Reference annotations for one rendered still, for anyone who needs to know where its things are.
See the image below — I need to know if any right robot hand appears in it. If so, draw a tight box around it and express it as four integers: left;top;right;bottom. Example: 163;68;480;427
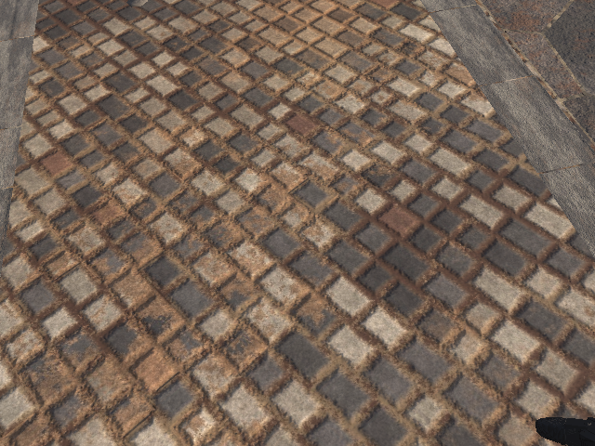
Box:
535;417;595;446

